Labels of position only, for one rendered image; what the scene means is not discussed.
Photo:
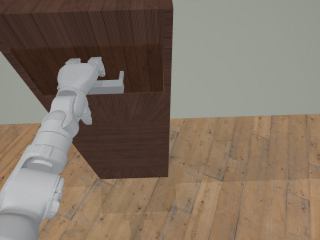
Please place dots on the robot left upper arm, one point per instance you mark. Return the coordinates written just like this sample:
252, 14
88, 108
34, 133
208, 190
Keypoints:
32, 197

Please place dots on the cabinet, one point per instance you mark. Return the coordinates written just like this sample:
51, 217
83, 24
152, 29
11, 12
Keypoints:
130, 132

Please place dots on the handle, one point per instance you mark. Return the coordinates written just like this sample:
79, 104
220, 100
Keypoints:
107, 86

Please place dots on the drawer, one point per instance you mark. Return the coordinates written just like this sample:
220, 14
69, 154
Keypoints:
142, 64

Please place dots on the robot left hand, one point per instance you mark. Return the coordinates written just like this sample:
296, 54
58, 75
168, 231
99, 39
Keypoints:
83, 77

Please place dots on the left robot forearm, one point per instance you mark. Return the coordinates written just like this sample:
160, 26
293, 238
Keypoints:
49, 149

